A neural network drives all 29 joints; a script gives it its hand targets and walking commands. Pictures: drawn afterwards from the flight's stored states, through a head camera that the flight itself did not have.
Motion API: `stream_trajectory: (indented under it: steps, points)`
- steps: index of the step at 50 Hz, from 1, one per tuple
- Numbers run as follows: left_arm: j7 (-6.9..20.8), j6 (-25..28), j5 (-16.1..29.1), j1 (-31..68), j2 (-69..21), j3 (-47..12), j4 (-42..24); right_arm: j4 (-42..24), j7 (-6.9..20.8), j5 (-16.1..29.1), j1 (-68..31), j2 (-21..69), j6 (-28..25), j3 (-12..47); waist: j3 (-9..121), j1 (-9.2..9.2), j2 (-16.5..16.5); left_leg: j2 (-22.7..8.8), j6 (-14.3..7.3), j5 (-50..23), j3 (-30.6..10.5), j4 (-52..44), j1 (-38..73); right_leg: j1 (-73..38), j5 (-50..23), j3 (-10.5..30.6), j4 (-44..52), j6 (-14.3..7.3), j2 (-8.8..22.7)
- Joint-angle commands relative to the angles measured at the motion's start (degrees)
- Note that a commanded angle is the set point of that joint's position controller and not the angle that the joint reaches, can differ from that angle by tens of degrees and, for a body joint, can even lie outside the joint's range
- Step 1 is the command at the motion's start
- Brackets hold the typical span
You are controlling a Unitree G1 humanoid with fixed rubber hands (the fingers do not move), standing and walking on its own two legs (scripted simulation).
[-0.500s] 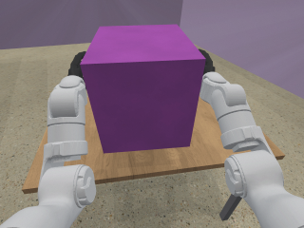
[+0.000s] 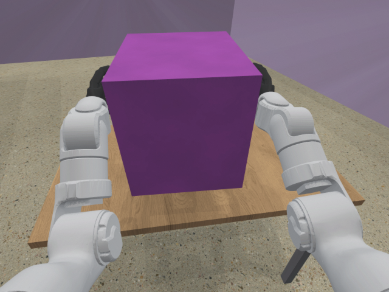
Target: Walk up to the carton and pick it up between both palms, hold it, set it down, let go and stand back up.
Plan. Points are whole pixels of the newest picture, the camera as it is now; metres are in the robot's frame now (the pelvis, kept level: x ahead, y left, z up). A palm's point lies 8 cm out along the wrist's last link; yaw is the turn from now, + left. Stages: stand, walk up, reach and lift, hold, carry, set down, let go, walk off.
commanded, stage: hold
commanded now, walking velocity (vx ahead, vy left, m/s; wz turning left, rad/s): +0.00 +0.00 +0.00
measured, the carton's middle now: (182, 107) +0.41 +0.00 +0.24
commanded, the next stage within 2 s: set down in 0.06 s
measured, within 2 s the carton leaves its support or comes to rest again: neither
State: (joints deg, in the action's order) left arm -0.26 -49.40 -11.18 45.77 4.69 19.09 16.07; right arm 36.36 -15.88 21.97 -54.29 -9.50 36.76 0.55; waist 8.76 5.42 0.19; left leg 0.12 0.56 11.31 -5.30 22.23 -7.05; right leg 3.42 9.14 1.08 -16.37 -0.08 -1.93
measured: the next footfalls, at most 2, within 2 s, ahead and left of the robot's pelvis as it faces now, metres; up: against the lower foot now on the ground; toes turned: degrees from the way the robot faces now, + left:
none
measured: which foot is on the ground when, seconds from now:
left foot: down 0.00-1.00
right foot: down 0.00-1.00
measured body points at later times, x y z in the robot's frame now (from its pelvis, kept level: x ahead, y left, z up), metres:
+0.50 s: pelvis +0.00 -0.01 +0.00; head -0.08 +0.01 +0.44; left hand +0.40 +0.17 +0.28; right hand +0.39 -0.15 +0.29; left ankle +0.01 +0.12 -0.75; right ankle +0.00 -0.12 -0.75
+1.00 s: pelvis +0.02 -0.01 +0.00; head -0.03 +0.02 +0.45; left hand +0.43 +0.14 +0.21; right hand +0.41 -0.18 +0.20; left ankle +0.01 +0.12 -0.75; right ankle +0.00 -0.12 -0.75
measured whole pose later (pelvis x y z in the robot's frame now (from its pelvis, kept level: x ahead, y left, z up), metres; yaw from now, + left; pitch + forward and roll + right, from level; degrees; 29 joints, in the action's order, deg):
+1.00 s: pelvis +0.02 -0.01 +0.00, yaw +2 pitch -7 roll -1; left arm -1.0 -27.6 -14.9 43.8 2.3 18.2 25.3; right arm 45.8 -9.2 9.2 -46.2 -4.4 8.3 -5.6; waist 0.4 7.4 3.8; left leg 0.2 1.1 12.4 -6.4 21.0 -1.8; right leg -2.1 11.5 -1.8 -16.3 -0.7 -1.4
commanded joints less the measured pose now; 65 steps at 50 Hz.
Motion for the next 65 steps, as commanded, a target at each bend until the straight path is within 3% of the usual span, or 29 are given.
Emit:
stream_trajectory:
  steps: [1, 8, 14, 19, 23, 27, 31, 36, 38, 45, 51, 54, 60, 65]
  points:
    - [8.01, 5.44, 11.3, 48.67, -34.87, -26.83, -11.95, -19.88, 7.47, 8.99, -44.37, 38.59, -1.64, 15.57, 21.26, 0.8, -3.73, 2.6, 2.61, -15.41, 2.75, -1.97, 3.97, -8.35, -14.99, -0.48, 0.12, 2.16, -2.25]
    - [7.46, 5.29, 12.6, 53.11, -36.85, -27.57, -13.33, -22.13, 8.8, 8.23, -49.61, 40.48, -3.17, 16.59, 22.96, 0.94, -4.25, 2.62, 3.51, -17.06, 2.55, -1.13, 7.93, -7.59, -13.82, -2.04, -0.05, 1.04, -2.79]
    - [8.28, 7.47, 8.09, 50.85, -34.21, -21.45, -3.65, -12.66, 9.5, 2.87, -48.42, 38.55, -5.67, 11.3, 16.26, 0.58, -3.97, 2.29, 2.86, -9.95, 3.22, -3.3, 5.63, -6.37, -8.08, -2.39, 0.94, 1.14, -2.04]
    - [9.64, 12.51, 4.52, 50.8, -31.76, -16.68, 2.63, -7.83, 10.39, -2.79, -49.36, 39.4, -11.9, 7.62, 15.78, 0.02, -1.81, 2.78, 1.53, -9.17, 4.08, -3.95, 5.44, -7.19, -8.26, -2.81, 1.19, 2.11, -1.41]
    - [11.06, 17.09, 1.28, 50.15, -31.0, -13.75, 8.05, -3.01, 11.14, -8.76, -47.88, 39.01, -18.23, 3.13, 13.12, 0.62, -0.52, 3.06, 0.8, -7.97, 5.13, -5.14, 6.05, -8.6, -7.76, -4.1, 1.83, 2.62, -1.24]
    - [12.25, 20.16, -0.4, 47.93, -31.04, -13.56, 9.92, -2.81, 11.73, -13.71, -46.37, 36.78, -24.64, -0.12, 12.51, 2.4, -0.71, 3.32, 0.57, -8.85, 6.03, -5.66, 7.25, -12.22, -10.06, -5.36, 1.97, 3.1, -0.53]
    - [12.22, 21.72, -0.09, 44.29, -32.91, -16.8, 8.7, -5.23, 12.2, -15.01, -45.62, 35.79, -29.42, 1.06, 14.29, 3.2, -1.53, 3.04, 1.3, -14.57, 6.2, -4.29, 10.97, -13.62, -14.79, -6.82, 1.37, 3.22, -0.74]
    - [10.42, 22.84, 2.08, 41.75, -36.5, -23.41, 4.68, -10.47, 12.51, -13.26, -45.44, 34.23, -33.48, 6.08, 19.06, 3.1, -3.68, 2.45, 2.94, -23.11, 5.55, -1.15, 16.55, -12.91, -19.22, -8.41, 0.52, 2.6, -1.22]
    - [9.65, 23.2, 2.8, 41.37, -37.39, -25.27, 3.77, -11.28, 12.64, -12.99, -45.73, 33.67, -34.23, 6.89, 19.51, 3.47, -4.54, 2.45, 3.28, -23.38, 5.19, -0.67, 17.07, -11.46, -19.01, -8.57, 0.7, 2.34, -1.25]
    - [7.64, 24.59, 4.03, 39.5, -38.28, -27.49, 1.24, -13.41, 13.02, -11.06, -43.82, 35.4, -35.02, 10.57, 22.65, 1.67, -3.39, 2.76, 3.19, -25.52, 4.72, 0.14, 15.5, -12.61, -26.85, -7.62, -1.41, 2.74, -0.85]
    - [7.52, 24.91, 3.05, 38.2, -36.84, -25.23, 2.06, -11.5, 13.27, -11.53, -41.5, 35.36, -33.88, 10.43, 21.25, 1.28, -1.63, 2.76, 2.71, -23.43, 4.78, -1.2, 12.88, -14.53, -30.24, -7.04, -2.37, 3.42, -0.48]
    - [7.71, 25.03, 2.35, 37.56, -35.56, -23.32, 4.16, -9.72, 13.52, -12.22, -40.76, 35.18, -33.63, 9.43, 19.23, 0.71, -0.72, 2.73, 2.38, -21.76, 5.01, -2.15, 12.48, -13.86, -28.65, -6.99, -1.82, 3.62, -0.47]
    - [7.62, 26.03, 1.81, 39.52, -36.18, -22.61, 6.77, -4.97, 14.51, -15.4, -40.83, 33.49, -34.79, 3.99, 17.89, 2.11, -2.0, 1.93, 3.03, -19.93, 5.65, -2.52, 15.62, -8.59, -21.58, -7.87, 0.07, 2.6, -0.61]
    - [7.52, 27.6, 1.08, 40.86, -35.99, -20.6, 10.24, -1.48, 15.61, -18.55, -41.0, 33.06, -36.08, 0.15, 17.29, 1.24, -1.9, 1.6, 3.03, -17.17, 6.28, -3.55, 15.0, -7.73, -18.5, -8.14, 0.85, 2.61, -0.44]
